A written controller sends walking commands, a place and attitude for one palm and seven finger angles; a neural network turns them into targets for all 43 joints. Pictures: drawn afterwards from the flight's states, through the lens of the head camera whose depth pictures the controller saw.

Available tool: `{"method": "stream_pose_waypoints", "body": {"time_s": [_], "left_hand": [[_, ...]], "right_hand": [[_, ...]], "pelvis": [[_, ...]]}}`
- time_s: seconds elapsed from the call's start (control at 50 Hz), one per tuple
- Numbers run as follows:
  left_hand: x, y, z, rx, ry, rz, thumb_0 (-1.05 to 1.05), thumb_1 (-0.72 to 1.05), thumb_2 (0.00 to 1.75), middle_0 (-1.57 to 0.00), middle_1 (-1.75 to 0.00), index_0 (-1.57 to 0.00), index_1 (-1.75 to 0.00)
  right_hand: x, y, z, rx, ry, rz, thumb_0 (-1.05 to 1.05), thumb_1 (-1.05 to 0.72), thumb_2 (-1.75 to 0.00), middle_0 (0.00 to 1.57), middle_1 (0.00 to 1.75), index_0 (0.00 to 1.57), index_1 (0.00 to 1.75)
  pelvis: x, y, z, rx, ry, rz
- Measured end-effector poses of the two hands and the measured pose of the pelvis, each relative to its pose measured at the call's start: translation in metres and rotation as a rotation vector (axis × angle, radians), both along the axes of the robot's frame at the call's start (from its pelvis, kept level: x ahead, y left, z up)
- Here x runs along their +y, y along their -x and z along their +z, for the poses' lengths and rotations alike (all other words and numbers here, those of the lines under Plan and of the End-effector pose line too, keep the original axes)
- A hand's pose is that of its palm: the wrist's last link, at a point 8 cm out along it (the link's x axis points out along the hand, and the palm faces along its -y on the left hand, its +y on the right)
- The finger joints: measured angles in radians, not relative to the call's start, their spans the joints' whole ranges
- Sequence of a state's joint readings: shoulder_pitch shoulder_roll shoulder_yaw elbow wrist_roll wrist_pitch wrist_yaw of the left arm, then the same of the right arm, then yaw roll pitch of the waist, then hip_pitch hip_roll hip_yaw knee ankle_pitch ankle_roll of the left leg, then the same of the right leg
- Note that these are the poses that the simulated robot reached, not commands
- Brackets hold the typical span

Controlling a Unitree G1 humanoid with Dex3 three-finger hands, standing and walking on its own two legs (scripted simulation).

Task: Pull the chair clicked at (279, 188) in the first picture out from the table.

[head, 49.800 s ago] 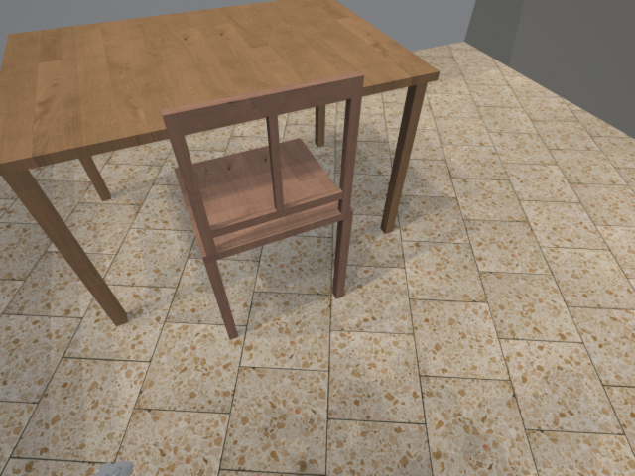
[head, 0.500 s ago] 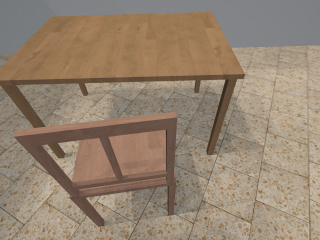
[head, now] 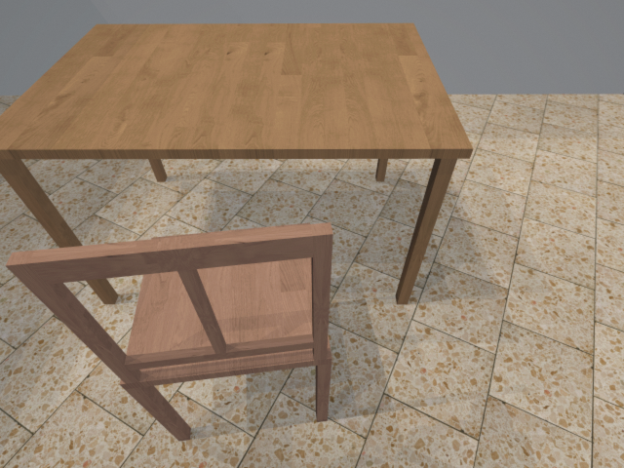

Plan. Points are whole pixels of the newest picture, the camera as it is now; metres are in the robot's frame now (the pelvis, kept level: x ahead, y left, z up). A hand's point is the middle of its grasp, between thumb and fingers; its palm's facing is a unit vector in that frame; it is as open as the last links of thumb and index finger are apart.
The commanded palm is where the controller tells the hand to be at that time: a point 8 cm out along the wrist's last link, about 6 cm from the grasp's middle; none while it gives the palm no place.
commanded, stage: come to a stop and stand still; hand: left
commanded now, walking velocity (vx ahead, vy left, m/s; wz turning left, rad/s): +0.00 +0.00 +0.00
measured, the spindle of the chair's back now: (205, 313) +0.37 +0.20 -0.09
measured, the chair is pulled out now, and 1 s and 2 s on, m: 0.23 0.23 0.23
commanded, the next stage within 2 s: look again from close up in 0.10 s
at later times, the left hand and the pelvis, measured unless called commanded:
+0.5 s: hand out of the picture +0.06 +0.22 -0.18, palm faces +0.01 -0.98 -0.22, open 7.4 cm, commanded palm none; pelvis +0.02 +0.03 -0.01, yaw +1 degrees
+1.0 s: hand out of the picture +0.01 +0.23 -0.18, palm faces +0.02 -0.97 -0.22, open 7.4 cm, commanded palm none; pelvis +0.01 +0.05 +0.00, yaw +1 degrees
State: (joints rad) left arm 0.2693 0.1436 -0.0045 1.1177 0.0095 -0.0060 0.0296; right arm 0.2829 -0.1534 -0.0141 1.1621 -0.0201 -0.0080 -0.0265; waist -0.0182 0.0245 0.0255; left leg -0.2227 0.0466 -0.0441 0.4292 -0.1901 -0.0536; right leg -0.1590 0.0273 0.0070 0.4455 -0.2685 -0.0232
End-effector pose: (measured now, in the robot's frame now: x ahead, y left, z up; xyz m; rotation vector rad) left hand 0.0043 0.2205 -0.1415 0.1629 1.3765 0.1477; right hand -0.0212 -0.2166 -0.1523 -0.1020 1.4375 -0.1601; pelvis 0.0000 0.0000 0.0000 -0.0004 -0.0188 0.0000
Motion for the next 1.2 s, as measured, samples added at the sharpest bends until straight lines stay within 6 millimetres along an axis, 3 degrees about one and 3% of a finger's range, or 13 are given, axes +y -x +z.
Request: {"method": "stream_pose_waypoints", "body": {"time_s": [0.24, 0.4, 0.58, 0.74, 0.9, 1.06, 1.2], "left_hand": [[0.011, -0.025, 0.005, -0.078, -0.026, -0.028, 0.01, 0.92, 0.90, -0.20, -0.30, -0.20, -0.30], [0.032, -0.035, -0.004, -0.095, -0.033, -0.033, 0.01, 0.91, 0.90, -0.20, -0.30, -0.20, -0.30], [0.053, -0.056, -0.010, -0.136, -0.011, -0.027, 0.00, 0.90, 0.90, -0.20, -0.30, -0.20, -0.30], [0.065, -0.045, -0.006, -0.116, -0.018, -0.023, 0.00, 0.90, 0.90, -0.20, -0.30, -0.20, -0.30], [0.067, -0.017, -0.005, -0.062, -0.027, -0.006, 0.00, 0.90, 0.90, -0.20, -0.30, -0.20, -0.30], [0.057, 0.007, -0.006, -0.012, -0.017, 0.006, 0.00, 0.90, 0.90, -0.20, -0.30, -0.20, -0.30], [0.044, 0.016, -0.007, 0.004, 0.000, 0.006, 0.00, 0.90, 0.90, -0.20, -0.30, -0.20, -0.30]], "right_hand": [[0.004, -0.018, -0.003, -0.045, -0.018, 0.022, 0.01, -0.91, -0.90, 0.20, 0.30, 0.20, 0.30], [-0.001, -0.046, -0.001, -0.110, 0.038, 0.032, 0.01, -0.91, -0.90, 0.20, 0.30, 0.20, 0.30], [0.021, -0.081, 0.011, -0.173, 0.072, 0.072, 0.01, -0.91, -0.90, 0.20, 0.30, 0.20, 0.30], [0.041, -0.100, 0.013, -0.216, 0.043, 0.092, 0.01, -0.91, -0.90, 0.20, 0.30, 0.20, 0.30], [0.040, -0.094, 0.013, -0.198, 0.036, 0.102, 0.00, -0.91, -0.89, 0.20, 0.30, 0.20, 0.30], [0.030, -0.073, 0.012, -0.140, 0.041, 0.098, 0.01, -0.91, -0.90, 0.20, 0.30, 0.20, 0.30], [0.024, -0.054, 0.009, -0.099, 0.037, 0.081, 0.01, -0.91, -0.90, 0.20, 0.30, 0.20, 0.30]], "pelvis": [[0.002, -0.001, -0.002, -0.006, 0.000, 0.006], [0.019, -0.010, -0.010, 0.005, 0.014, 0.012], [0.041, -0.017, -0.009, 0.008, 0.015, 0.012], [0.050, -0.014, -0.006, 0.008, 0.011, 0.013], [0.050, -0.009, -0.004, 0.007, 0.006, 0.020], [0.044, -0.005, -0.004, 0.004, 0.005, 0.024], [0.037, -0.001, -0.003, 0.000, 0.005, 0.023]]}}
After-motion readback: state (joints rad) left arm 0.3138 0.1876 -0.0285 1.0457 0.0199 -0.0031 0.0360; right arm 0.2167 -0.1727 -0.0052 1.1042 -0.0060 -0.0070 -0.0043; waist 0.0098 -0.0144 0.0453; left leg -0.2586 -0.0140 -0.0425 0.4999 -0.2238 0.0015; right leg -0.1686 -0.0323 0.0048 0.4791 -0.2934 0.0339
